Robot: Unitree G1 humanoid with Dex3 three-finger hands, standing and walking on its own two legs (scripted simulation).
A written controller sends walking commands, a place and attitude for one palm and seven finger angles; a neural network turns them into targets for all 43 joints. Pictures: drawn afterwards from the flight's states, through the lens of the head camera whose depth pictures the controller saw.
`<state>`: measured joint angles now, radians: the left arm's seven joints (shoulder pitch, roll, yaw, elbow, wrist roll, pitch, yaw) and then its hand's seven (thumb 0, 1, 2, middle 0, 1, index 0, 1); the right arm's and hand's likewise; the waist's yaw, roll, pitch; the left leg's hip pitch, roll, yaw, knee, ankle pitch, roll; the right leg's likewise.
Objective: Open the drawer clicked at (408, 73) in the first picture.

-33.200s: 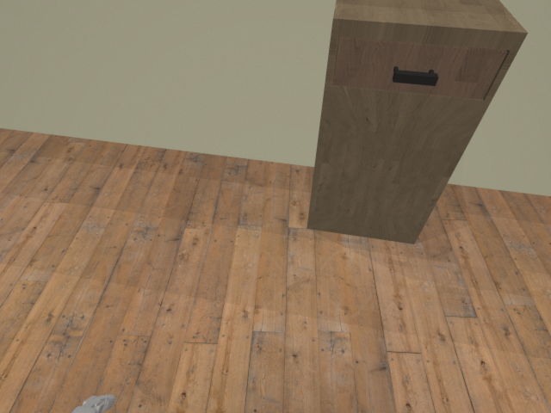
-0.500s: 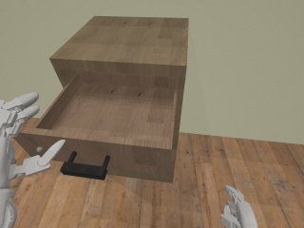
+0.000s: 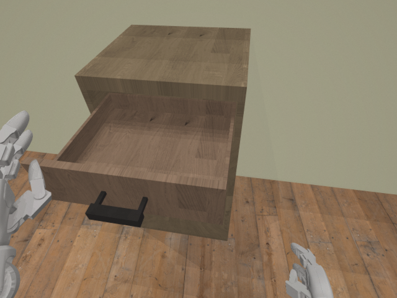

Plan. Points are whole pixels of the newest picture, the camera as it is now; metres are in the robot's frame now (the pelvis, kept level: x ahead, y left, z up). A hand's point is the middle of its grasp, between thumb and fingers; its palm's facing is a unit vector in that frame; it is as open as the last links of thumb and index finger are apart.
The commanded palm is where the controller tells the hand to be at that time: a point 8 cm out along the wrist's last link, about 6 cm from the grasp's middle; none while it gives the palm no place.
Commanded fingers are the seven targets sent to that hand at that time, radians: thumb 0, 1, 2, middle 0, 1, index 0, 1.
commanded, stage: step back with the hand held close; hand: left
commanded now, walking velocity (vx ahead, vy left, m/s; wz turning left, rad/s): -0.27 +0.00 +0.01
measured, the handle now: (119, 206) +0.28 +0.22 +0.03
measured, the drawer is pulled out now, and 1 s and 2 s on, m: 0.30 0.30 0.30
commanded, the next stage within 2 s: stop stepping back and stand still in 1.34 s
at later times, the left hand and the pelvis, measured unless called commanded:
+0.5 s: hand (16, 222) +0.15 +0.26 +0.19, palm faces +0.39 -0.76 -0.52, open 7.4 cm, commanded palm +0.08 +0.31 +0.22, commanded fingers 0.00 0.90 0.90 -0.20 -0.30 -0.20 -0.30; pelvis -0.04 +0.03 -0.01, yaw +1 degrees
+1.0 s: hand out of the picture +0.09 +0.28 +0.20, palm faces +0.44 -0.77 -0.46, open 7.4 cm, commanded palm +0.02 +0.31 +0.22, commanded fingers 0.00 0.90 0.90 -0.20 -0.30 -0.20 -0.30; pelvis -0.11 +0.03 -0.01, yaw +0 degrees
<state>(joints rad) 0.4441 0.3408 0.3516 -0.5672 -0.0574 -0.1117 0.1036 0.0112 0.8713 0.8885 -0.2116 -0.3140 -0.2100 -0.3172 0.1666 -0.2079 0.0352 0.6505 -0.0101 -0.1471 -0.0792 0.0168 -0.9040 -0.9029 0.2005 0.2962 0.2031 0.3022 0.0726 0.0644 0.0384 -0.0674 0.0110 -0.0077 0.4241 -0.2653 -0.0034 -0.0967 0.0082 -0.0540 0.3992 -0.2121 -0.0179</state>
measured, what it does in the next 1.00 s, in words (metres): walks backwards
